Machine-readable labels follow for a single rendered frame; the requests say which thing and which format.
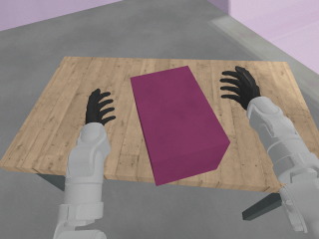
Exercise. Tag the right robot upper arm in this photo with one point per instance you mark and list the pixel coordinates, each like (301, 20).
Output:
(300, 203)

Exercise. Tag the table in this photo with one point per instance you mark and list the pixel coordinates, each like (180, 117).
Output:
(50, 131)

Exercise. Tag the left robot forearm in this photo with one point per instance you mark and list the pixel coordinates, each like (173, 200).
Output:
(82, 201)

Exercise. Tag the left robot upper arm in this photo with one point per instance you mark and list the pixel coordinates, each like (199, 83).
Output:
(82, 234)

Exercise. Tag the robot right hand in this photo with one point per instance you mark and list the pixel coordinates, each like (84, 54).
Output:
(247, 89)

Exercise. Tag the carton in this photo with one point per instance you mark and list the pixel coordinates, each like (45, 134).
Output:
(182, 134)

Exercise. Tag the robot left hand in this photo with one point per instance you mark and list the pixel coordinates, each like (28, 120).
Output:
(93, 112)

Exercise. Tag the right robot forearm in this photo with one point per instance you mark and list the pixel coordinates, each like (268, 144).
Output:
(292, 160)

